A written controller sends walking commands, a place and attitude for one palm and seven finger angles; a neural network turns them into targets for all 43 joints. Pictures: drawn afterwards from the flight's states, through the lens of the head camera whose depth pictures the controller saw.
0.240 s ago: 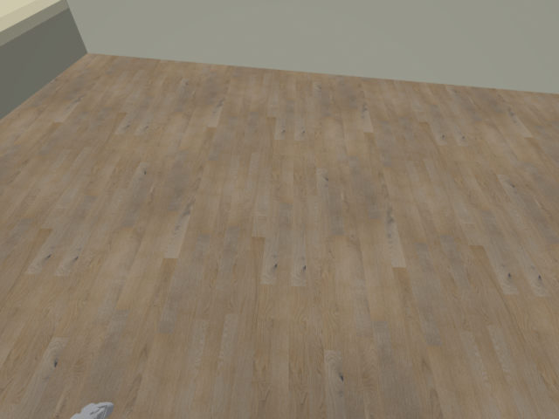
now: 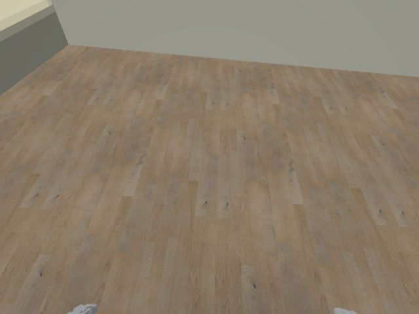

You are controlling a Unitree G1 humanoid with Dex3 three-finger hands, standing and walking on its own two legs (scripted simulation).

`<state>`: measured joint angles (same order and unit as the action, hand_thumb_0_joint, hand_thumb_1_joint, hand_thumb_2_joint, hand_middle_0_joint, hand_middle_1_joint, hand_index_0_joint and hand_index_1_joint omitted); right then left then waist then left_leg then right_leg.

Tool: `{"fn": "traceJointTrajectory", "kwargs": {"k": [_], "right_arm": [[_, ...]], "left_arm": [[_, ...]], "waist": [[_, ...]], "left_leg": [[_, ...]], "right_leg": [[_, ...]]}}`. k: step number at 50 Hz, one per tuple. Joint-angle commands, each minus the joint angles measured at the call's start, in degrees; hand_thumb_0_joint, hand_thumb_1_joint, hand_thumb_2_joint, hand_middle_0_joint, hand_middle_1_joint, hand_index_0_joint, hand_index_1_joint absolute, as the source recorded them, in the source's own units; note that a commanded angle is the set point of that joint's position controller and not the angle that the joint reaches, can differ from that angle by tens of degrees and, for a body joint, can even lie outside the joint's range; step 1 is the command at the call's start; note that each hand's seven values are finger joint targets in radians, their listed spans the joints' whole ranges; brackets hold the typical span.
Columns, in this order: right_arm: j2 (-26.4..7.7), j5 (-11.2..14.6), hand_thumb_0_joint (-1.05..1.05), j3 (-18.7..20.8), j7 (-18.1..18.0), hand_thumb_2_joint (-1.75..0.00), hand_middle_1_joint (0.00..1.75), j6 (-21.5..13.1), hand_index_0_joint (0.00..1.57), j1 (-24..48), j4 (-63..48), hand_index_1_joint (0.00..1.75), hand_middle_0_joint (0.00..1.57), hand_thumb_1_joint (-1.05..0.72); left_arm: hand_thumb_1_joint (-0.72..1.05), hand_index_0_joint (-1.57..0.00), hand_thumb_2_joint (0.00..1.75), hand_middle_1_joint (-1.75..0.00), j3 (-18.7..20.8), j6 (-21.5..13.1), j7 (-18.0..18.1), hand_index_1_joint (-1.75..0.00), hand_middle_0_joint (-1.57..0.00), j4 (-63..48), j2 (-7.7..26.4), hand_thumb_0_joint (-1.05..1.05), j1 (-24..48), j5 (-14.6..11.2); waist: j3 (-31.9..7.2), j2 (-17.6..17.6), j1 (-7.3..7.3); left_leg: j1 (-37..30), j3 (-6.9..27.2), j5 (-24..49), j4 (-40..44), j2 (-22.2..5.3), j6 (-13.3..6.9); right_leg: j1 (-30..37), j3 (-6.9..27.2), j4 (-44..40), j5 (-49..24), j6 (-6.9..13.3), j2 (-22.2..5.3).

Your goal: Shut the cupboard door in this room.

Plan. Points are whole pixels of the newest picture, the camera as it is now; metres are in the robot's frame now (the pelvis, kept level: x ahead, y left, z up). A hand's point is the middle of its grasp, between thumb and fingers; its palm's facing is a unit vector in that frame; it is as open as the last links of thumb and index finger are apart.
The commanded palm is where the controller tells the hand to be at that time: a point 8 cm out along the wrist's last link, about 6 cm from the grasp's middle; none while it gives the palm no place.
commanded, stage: stand and wait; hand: left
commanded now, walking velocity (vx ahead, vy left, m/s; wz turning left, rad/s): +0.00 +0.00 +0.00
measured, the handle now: out of the picture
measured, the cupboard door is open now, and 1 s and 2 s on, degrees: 40 40 40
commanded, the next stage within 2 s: turn or walk to find it in 0.66 s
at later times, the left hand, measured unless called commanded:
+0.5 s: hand out of the picture +0.05 +0.24 -0.15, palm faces -0.04 -0.94 -0.34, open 7.4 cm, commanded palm none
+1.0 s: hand out of the picture +0.04 +0.21 -0.17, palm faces +0.05 -0.96 -0.27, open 7.4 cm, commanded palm none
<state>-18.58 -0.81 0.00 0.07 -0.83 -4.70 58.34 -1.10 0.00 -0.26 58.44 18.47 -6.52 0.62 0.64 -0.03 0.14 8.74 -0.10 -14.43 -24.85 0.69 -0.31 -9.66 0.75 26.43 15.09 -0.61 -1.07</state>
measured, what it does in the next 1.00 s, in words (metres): stands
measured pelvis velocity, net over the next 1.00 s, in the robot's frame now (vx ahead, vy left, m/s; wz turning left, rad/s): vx -0.03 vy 0.00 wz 0.08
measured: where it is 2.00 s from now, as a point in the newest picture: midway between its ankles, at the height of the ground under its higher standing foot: outside the picture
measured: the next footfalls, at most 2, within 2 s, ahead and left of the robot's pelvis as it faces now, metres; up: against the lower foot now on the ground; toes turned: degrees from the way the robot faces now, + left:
right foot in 1.32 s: +0.00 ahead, -0.13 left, +0.00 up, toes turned +11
left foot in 1.70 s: -0.10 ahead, +0.11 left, +0.00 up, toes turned +27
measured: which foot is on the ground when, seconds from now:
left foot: down 0.00-1.00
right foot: down 0.00-1.00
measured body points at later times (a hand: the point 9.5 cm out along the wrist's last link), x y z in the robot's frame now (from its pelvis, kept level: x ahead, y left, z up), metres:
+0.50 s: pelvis -0.02 -0.01 +0.00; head -0.02 -0.02 +0.45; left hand +0.05 +0.29 -0.13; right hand +0.04 -0.31 -0.13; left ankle -0.01 +0.12 -0.74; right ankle -0.01 -0.13 -0.74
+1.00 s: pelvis -0.03 +0.00 -0.01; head -0.01 +0.00 +0.44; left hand +0.03 +0.27 -0.15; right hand +0.05 -0.26 -0.15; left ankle -0.01 +0.12 -0.74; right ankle -0.01 -0.13 -0.74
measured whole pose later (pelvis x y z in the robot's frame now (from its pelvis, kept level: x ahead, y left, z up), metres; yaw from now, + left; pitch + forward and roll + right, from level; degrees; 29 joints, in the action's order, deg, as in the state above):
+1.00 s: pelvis -0.03 +0.00 -0.01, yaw +4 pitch +0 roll +0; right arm -15.0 -0.7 0.8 0.6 2.2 -10.1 58.9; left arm -0.2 2.0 0.9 56.9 14.8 -9.1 0.8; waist 2.4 -0.1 -0.7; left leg 17.4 4.1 -14.9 -32.8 1.7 0.1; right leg -15.5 -3.6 31.9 16.0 -0.4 -2.0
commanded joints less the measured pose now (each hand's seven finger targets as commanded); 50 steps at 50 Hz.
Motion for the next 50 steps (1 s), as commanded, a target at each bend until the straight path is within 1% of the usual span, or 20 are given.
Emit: {"fn": "traceJointTrajectory", "kwargs": {"k": [1,6,12,25,27,29,30,32,33,35,36,39,40,41,42,44,47,48,49,50], "right_arm": [[-12.33,-0.09,0.0,2.92,-1.1,-0.9,0.3,-1.49,0.2,2.53,-2.89,0.3,0.2,-0.9],[-12.3,0.01,0.0,2.76,-1.08,-0.9,0.3,-1.35,0.2,2.36,-1.74,0.3,0.2,-0.9],[-12.59,0.14,0.0,2.51,-0.97,-0.9,0.3,-1.3,0.2,1.61,-0.14,0.3,0.2,-0.9],[-12.88,0.19,0.0,2.31,-0.72,-0.9,0.3,-1.07,0.2,0.17,1.74,0.3,0.2,-0.9],[-12.98,0.17,0.0,2.25,-0.7,-0.9,0.3,-1.1,0.2,-0.05,1.98,0.3,0.2,-0.9],[-12.91,0.21,0.0,2.29,-0.67,-0.9,0.3,-1.17,0.2,-0.17,2.0,0.3,0.2,-0.9],[-12.94,0.18,0.0,2.25,-0.7,-0.9,0.3,-1.17,0.2,-0.11,2.08,0.3,0.2,-0.9],[-12.98,0.21,0.0,2.23,-0.71,-0.9,0.3,-1.29,0.2,-0.1,2.14,0.3,0.2,-0.9],[-12.9,0.3,0.0,2.28,-0.7,-0.9,0.3,-1.23,0.2,-0.25,2.11,0.3,0.2,-0.9],[-13.02,0.2,0.0,2.31,-0.61,-0.9,0.3,-1.11,0.2,0.12,1.86,0.3,0.2,-0.9],[-12.71,0.17,0.0,2.26,-0.56,-0.9,0.3,-0.94,0.2,0.11,1.62,0.3,0.2,-0.9],[-8.56,0.05,0.0,1.68,-0.37,-0.9,0.3,-0.05,0.2,-1.74,1.15,0.3,0.2,-0.9],[-6.89,-0.02,0.0,1.42,-0.32,-0.9,0.3,0.41,0.2,-2.36,0.95,0.3,0.2,-0.9],[-5.92,-0.09,0.0,1.29,-0.28,-0.9,0.3,0.75,0.2,-3.07,0.5,0.3,0.2,-0.9],[-5.62,-0.1,0.0,1.34,-0.27,-0.9,0.3,1.08,0.2,-3.43,-0.05,0.3,0.2,-0.9],[-5.38,-0.12,0.0,1.71,-0.16,-0.9,0.3,1.49,0.2,-4.25,-1.22,0.3,0.2,-0.9],[-4.67,-0.05,0.0,2.51,-0.11,-0.9,0.3,2.06,0.2,-5.67,-2.74,0.3,0.2,-0.9],[-4.56,-0.02,0.0,2.8,-0.08,-0.9,0.3,2.21,0.2,-6.53,-3.33,0.3,0.2,-0.9],[-4.16,-0.07,0.0,3.07,-0.03,-0.9,0.3,2.29,0.2,-7.22,-3.63,0.3,0.2,-0.9],[-4.09,-0.14,0.0,3.25,0.01,-0.9,0.3,2.24,0.2,-8.01,-4.0,0.3,0.2,-0.9]], "left_arm": [[0.9,-0.2,0.9,-0.3,3.24,-1.42,1.11,-0.3,-0.2,-3.69,12.77,0.0,2.06,0.03],[0.9,-0.2,0.9,-0.3,3.26,-1.47,1.03,-0.3,-0.2,-2.73,12.79,0.0,1.95,-0.01],[0.9,-0.2,0.9,-0.3,3.15,-1.37,0.89,-0.3,-0.2,-1.46,13.0,0.0,1.77,-0.05],[0.9,-0.2,0.9,-0.3,2.95,-1.48,0.72,-0.3,-0.2,0.0,13.45,0.0,1.29,-0.02],[0.9,-0.2,0.9,-0.3,2.91,-1.48,0.71,-0.3,-0.2,0.09,13.47,0.0,1.36,-0.02],[0.9,-0.2,0.9,-0.3,2.9,-1.51,0.73,-0.3,-0.2,0.04,13.43,0.0,1.16,-0.03],[0.9,-0.2,0.9,-0.3,2.96,-1.55,0.73,-0.3,-0.2,0.06,13.43,0.0,1.16,-0.02],[0.9,-0.2,0.9,-0.3,2.88,-1.54,0.75,-0.3,-0.2,0.14,13.29,0.0,1.26,-0.04],[0.9,-0.2,0.9,-0.3,2.91,-1.59,0.79,-0.3,-0.2,0.02,13.34,0.0,1.28,0.0],[0.9,-0.2,0.9,-0.3,3.11,-1.52,0.83,-0.3,-0.2,-0.15,13.48,0.0,1.26,-0.02],[0.9,-0.2,0.9,-0.3,3.13,-1.34,0.88,-0.3,-0.2,-0.29,13.15,0.0,1.23,-0.05],[0.9,-0.2,0.9,-0.3,2.77,-0.15,1.34,-0.3,-0.2,-0.63,9.31,0.0,-0.9,0.0],[0.9,-0.2,0.9,-0.3,2.57,0.31,1.52,-0.3,-0.2,-0.76,7.93,0.0,-1.69,0.01],[0.9,-0.2,0.9,-0.3,2.46,0.64,1.63,-0.3,-0.2,-0.99,7.01,0.0,-2.64,0.03],[0.9,-0.2,0.9,-0.3,2.6,0.87,1.72,-0.3,-0.2,-1.47,7.07,0.0,-2.98,0.08],[0.9,-0.2,0.9,-0.3,3.02,1.06,1.9,-0.3,-0.2,-2.77,7.51,0.0,-3.58,0.17],[0.9,-0.2,0.9,-0.3,3.69,1.29,2.08,-0.3,-0.2,-4.93,8.14,0.0,-3.77,0.3],[0.9,-0.2,0.9,-0.3,3.88,1.37,2.15,-0.3,-0.2,-5.76,8.21,0.0,-3.35,0.45],[0.9,-0.2,0.9,-0.3,3.99,1.44,2.22,-0.3,-0.2,-6.53,7.92,0.0,-3.0,0.5],[0.9,-0.2,0.9,-0.3,4.09,1.51,2.27,-0.3,-0.2,-7.25,7.41,0.0,-2.59,0.57]], "waist": [[-4.39,0.64,-0.2],[-3.35,0.61,-0.2],[-1.9,0.27,-0.13],[-0.93,1.35,-0.18],[-0.84,1.49,-0.25],[-1.91,0.42,-0.2],[-1.87,0.98,-0.24],[-1.8,0.42,-0.18],[-2.02,1.05,-0.23],[-1.72,0.38,-0.1],[-1.28,0.63,-0.14],[-1.57,-0.2,0.11],[-0.7,0.04,0.25],[-1.04,0.35,0.27],[-0.68,1.09,0.33],[-1.78,2.63,0.29],[-2.65,5.24,-0.17],[-2.61,5.88,-0.64],[-2.66,5.68,-0.97],[-2.77,4.58,-1.43]], "left_leg": [[-2.41,4.63,15.19,3.34,-6.98,-1.9],[-1.99,4.75,12.47,4.24,-6.98,-1.66],[-0.76,5.36,8.49,5.88,-6.97,-1.56],[-0.15,5.68,4.76,6.52,-6.91,-1.32],[-0.07,5.66,5.01,6.57,-6.91,-1.27],[-0.34,5.76,5.35,6.44,-7.06,-1.31],[-0.46,5.69,5.78,6.36,-7.08,-1.23],[-0.44,5.85,6.52,6.63,-7.22,-1.29],[-0.51,5.93,6.95,6.45,-7.29,-1.31],[0.43,6.17,8.07,5.81,-7.05,-1.34],[1.01,6.3,8.61,5.43,-7.02,-1.32],[3.75,6.68,9.67,3.31,-6.77,-1.07],[5.49,6.82,8.78,2.69,-6.57,-0.9],[6.38,6.92,8.87,1.69,-6.16,-0.78],[7.54,6.77,8.61,0.46,-5.77,-0.66],[8.61,6.35,9.26,-2.66,-4.86,-0.53],[9.01,5.35,7.26,-8.3,-3.24,-0.36],[9.03,5.06,6.4,-9.71,-3.09,-0.36],[8.5,5.24,5.81,-10.06,-3.17,-0.51],[7.93,6.29,6.62,-9.03,-3.75,-0.86]], "right_leg": [[0.74,4.66,-3.87,-14.5,2.52,-5.6],[0.63,5.16,-5.28,-12.6,2.58,-5.66],[0.31,5.66,-6.94,-7.97,2.53,-5.53],[-1.26,6.92,-9.53,-1.76,2.66,-5.77],[-1.38,6.99,-9.49,-1.88,2.69,-5.72],[-0.82,6.9,-9.21,-2.42,2.66,-5.75],[-0.87,6.82,-9.21,-3.0,2.64,-5.72],[-0.57,6.59,-8.89,-4.35,2.61,-5.66],[-0.37,6.56,-8.77,-4.91,2.6,-5.61],[0.03,5.81,-8.07,-5.52,2.46,-5.98],[-0.23,5.29,-7.42,-5.68,2.33,-6.08],[-0.06,4.03,-4.78,-5.85,1.42,-6.54],[-0.55,3.71,-4.44,-4.59,1.1,-6.73],[-0.8,3.92,-3.91,-4.48,1.04,-7.06],[-1.11,3.94,-3.75,-4.19,1.13,-7.59],[-1.24,4.22,-2.92,-5.28,1.85,-9.17],[-3.62,5.43,-3.04,-4.6,4.06,-12.46],[-4.76,5.25,-2.57,-4.19,4.53,-13.19],[-6.22,4.49,-1.61,-3.37,4.7,-13.48],[-7.45,3.26,0.34,-2.65,4.27,-12.68]]}}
